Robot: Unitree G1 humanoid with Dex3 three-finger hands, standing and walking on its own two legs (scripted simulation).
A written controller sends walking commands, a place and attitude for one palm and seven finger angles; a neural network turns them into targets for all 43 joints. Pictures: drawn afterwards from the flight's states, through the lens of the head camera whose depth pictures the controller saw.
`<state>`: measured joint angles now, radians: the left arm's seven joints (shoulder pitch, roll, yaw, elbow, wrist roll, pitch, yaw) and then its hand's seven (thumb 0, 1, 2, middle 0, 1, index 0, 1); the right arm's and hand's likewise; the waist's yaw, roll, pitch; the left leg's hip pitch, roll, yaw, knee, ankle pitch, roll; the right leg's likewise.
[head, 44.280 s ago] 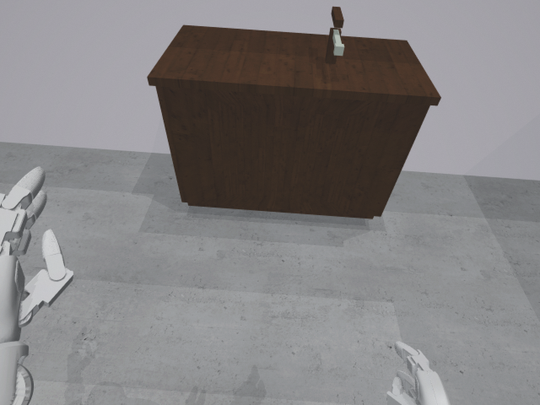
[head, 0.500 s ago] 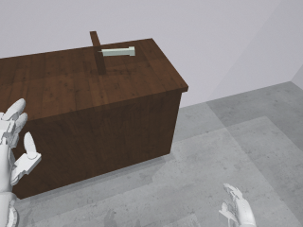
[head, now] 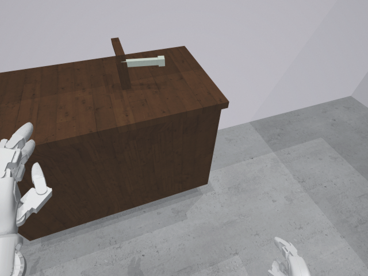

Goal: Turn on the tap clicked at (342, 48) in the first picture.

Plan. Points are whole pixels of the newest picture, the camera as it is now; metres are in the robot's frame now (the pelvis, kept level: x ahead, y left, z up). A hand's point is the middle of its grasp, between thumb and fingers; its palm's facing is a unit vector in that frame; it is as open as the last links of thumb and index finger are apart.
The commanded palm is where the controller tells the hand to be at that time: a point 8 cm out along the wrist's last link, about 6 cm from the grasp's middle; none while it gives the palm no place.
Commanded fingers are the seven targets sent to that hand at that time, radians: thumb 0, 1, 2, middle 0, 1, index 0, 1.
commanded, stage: stand and check the lever's angle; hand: left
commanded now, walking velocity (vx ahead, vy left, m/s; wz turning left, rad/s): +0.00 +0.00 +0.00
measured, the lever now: (161, 61) +0.82 +0.14 +0.06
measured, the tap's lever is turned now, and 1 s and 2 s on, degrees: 79 79 79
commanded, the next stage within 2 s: stand and wait in 0.24 s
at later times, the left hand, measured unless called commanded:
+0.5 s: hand (48, 187) +0.22 +0.24 +0.15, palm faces +0.40 -0.85 -0.35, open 7.4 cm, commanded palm +0.17 +0.28 +0.17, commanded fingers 0.00 0.90 0.90 -0.20 -0.30 -0.20 -0.30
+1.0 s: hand (45, 186) +0.22 +0.25 +0.15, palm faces +0.40 -0.84 -0.36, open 7.4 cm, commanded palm +0.17 +0.28 +0.17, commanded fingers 0.00 0.90 0.90 -0.20 -0.30 -0.20 -0.30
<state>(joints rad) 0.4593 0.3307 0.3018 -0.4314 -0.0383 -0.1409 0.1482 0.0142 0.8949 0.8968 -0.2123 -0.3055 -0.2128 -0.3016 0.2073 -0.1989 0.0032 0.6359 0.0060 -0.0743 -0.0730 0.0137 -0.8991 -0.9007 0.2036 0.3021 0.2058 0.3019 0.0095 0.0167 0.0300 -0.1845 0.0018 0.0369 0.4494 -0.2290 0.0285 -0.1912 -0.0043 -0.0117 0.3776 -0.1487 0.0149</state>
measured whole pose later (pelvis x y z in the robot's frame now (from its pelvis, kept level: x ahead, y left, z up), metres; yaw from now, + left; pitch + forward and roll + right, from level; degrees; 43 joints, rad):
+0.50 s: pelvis +0.00 +0.00 +0.00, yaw +0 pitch -2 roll -1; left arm 0.46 0.33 0.30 -0.45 -0.05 -0.13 0.15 0.01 0.89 0.90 -0.21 -0.31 -0.21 -0.30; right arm 0.17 -0.20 0.00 0.61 0.01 -0.07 -0.07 0.01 -0.90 -0.90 0.20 0.30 0.21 0.30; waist 0.02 0.02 0.03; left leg -0.18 0.01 0.04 0.45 -0.23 0.03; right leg -0.18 0.00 -0.01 0.36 -0.15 0.01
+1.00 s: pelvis +0.01 +0.00 +0.00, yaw +0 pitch -2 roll -1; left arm 0.46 0.34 0.31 -0.44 -0.05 -0.13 0.14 0.01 0.90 0.90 -0.21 -0.31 -0.21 -0.30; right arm 0.18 -0.20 0.01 0.61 0.01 -0.06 -0.07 0.01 -0.90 -0.90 0.20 0.30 0.21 0.30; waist 0.02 0.02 0.02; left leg -0.18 0.00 0.04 0.44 -0.24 0.03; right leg -0.18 -0.01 -0.01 0.36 -0.15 0.02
